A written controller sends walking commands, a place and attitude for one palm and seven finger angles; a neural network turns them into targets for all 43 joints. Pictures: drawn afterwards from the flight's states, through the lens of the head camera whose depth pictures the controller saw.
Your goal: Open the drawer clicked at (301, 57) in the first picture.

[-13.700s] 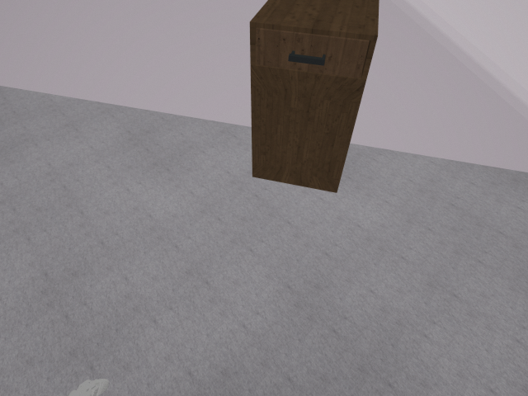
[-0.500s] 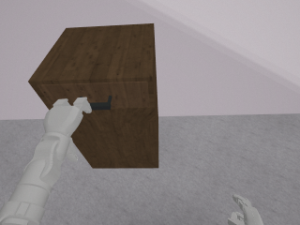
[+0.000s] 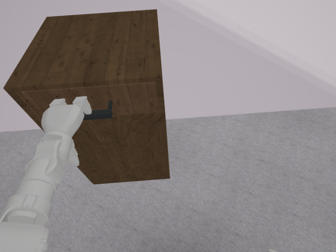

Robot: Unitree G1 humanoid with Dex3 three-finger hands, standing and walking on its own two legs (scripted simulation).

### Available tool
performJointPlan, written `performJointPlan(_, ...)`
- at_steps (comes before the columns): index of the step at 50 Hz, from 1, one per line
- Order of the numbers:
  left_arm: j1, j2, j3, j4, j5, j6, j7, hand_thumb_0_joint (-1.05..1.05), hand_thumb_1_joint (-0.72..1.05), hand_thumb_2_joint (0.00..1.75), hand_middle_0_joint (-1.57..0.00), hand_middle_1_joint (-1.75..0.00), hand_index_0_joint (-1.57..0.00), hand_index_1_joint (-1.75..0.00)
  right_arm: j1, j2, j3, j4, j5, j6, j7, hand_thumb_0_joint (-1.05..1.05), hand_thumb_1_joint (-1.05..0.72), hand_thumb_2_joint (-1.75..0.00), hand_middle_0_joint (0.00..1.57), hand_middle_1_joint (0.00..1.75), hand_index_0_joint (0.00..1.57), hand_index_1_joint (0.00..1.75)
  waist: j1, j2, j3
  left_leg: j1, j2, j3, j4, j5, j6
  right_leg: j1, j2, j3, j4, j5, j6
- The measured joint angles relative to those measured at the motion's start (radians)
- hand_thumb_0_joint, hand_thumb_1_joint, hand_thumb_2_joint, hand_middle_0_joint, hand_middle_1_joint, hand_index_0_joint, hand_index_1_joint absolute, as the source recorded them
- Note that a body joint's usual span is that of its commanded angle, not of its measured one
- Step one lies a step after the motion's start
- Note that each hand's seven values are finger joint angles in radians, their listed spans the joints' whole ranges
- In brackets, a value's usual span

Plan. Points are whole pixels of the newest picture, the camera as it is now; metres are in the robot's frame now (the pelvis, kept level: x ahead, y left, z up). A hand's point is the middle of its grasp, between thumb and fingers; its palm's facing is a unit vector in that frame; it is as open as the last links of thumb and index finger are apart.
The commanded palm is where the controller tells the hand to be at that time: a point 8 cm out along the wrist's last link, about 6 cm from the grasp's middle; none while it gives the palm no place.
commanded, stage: move the hooked fingers above the handle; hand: left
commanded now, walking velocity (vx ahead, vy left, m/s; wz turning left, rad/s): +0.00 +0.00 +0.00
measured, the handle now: (91, 110) +0.53 +0.29 -0.03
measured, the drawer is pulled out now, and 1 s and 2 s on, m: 0.00 0.00 0.00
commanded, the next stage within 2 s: none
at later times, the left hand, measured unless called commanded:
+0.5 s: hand (79, 122) +0.44 +0.27 +0.03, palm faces -0.09 +0.00 -1.00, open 13.8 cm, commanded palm +0.43 +0.28 +0.08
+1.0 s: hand (80, 114) +0.47 +0.28 +0.02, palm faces -0.06 -0.03 -1.00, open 13.8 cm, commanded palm +0.45 +0.29 +0.08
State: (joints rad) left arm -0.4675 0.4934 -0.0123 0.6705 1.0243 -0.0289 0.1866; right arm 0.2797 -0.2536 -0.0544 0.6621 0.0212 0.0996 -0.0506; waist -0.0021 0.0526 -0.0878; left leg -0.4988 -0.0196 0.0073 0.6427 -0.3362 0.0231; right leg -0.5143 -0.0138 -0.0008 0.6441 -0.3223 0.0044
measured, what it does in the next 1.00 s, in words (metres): stands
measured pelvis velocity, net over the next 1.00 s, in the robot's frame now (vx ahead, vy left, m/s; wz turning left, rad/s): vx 0.00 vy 0.01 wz -0.03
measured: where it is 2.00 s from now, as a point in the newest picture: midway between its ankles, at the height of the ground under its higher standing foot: outside the picture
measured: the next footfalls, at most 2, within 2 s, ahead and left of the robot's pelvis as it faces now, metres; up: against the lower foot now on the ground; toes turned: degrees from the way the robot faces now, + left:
none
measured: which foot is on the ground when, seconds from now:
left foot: down 0.00-1.00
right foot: down 0.00-1.00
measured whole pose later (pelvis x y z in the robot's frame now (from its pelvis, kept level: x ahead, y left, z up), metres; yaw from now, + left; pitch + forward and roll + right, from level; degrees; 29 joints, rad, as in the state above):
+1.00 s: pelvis +0.00 +0.01 -0.02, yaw -2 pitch +19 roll -2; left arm -0.72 0.62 0.10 1.01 1.09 -0.17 0.26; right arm 0.38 -0.26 -0.06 0.71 -0.01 0.14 -0.03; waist -0.10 0.05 -0.15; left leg -0.73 0.01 0.02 0.78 -0.39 0.03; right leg -0.72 0.01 0.01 0.73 -0.34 0.01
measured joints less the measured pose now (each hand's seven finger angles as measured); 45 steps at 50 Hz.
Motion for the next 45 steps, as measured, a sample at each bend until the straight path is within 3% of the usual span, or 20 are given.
performJointPlan(9, -0.084, -0.006, 0.001, 0.073, 0.028, -0.075, 0.029, -0.01, -0.49, 0.30, -0.32, -1.20, -0.32, -1.20, 0.018, 0.001, -0.009, 0.007, -0.011, 0.005, 0.008, 0.01, -0.90, -0.90, 0.21, 0.30, 0.20, 0.30, -0.019, -0.010, -0.018, -0.053, -0.001, 0.001, 0.042, -0.018, 0.007, -0.044, -0.001, 0.001, 0.024, -0.008, 0.007)
performJointPlan(14, -0.124, 0.006, 0.032, 0.142, 0.046, -0.057, 0.068, 0.00, -0.49, 0.30, -0.32, -1.20, -0.32, -1.20, 0.024, 0.001, -0.010, 0.002, -0.015, 0.011, 0.021, 0.01, -0.90, -0.90, 0.21, 0.30, 0.20, 0.30, -0.031, -0.007, -0.027, -0.085, 0.003, 0.009, 0.060, -0.024, 0.010, -0.078, 0.003, 0.009, 0.038, -0.008, 0.009)
performJointPlan(19, -0.161, 0.025, 0.023, 0.219, 0.048, -0.027, 0.065, 0.00, -0.49, 0.30, -0.32, -1.20, -0.32, -1.20, 0.038, -0.001, -0.008, 0.007, -0.014, 0.015, 0.025, 0.01, -0.90, -0.90, 0.21, 0.30, 0.20, 0.30, -0.038, -0.003, -0.030, -0.106, 0.004, 0.008, 0.068, -0.024, 0.010, -0.097, 0.004, 0.008, 0.040, -0.006, 0.011)
performJointPlan(29, -0.261, 0.073, 0.037, 0.306, 0.066, -0.111, 0.057, -0.01, -0.49, 0.30, -0.32, -1.20, -0.32, -1.20, 0.062, -0.006, -0.002, 0.026, -0.023, 0.013, 0.009, 0.00, -0.90, -0.90, 0.21, 0.30, 0.20, 0.30, -0.078, -0.017, -0.032, -0.178, 0.011, -0.007, 0.110, -0.032, 0.006, -0.157, 0.011, -0.007, 0.067, -0.009, 0.006)
performJointPlan(35, -0.330, 0.111, 0.062, 0.385, 0.074, -0.086, 0.089, 0.00, -0.49, 0.30, -0.32, -1.20, -0.32, -1.20, 0.073, -0.023, -0.002, 0.033, -0.031, 0.016, 0.017, 0.00, -0.90, -0.90, 0.21, 0.30, 0.20, 0.30, -0.106, -0.009, -0.039, -0.242, 0.018, -0.004, 0.148, -0.044, 0.006, -0.220, 0.017, -0.004, 0.098, -0.016, 0.006)
performJointPlan(40, -0.324, 0.121, 0.079, 0.403, 0.063, -0.071, 0.064, 0.00, -0.49, 0.30, -0.32, -1.20, -0.32, -1.20, 0.095, -0.025, -0.005, 0.037, -0.032, 0.024, 0.020, 0.00, -0.90, -0.90, 0.21, 0.30, 0.20, 0.30, -0.108, -0.002, -0.044, -0.254, 0.025, 0.007, 0.148, -0.048, 0.007, -0.236, 0.024, 0.007, 0.095, -0.012, 0.008)
performJointPlan(45, -0.269, 0.112, 0.096, 0.361, 0.058, -0.116, 0.047, 0.00, -0.49, 0.30, -0.32, -1.20, -0.32, -1.20, 0.113, -0.017, -0.005, 0.047, -0.032, 0.036, 0.015, 0.00, -0.90, -0.90, 0.21, 0.30, 0.20, 0.30, -0.102, 0.000, -0.055, -0.232, 0.029, 0.013, 0.137, -0.053, 0.009, -0.216, 0.029, 0.013, 0.080, -0.013, 0.010)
